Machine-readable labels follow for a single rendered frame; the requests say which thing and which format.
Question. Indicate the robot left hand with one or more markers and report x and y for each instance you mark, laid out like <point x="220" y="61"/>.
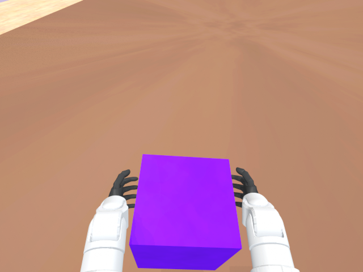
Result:
<point x="119" y="190"/>

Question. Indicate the robot left forearm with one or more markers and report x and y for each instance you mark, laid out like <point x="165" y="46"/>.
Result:
<point x="105" y="243"/>

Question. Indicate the carton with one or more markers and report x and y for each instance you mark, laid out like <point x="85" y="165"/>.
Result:
<point x="185" y="215"/>

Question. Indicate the robot right hand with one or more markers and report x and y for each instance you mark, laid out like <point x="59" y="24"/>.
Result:
<point x="247" y="187"/>

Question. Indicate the robot right forearm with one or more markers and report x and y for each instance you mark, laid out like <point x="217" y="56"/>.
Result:
<point x="267" y="239"/>

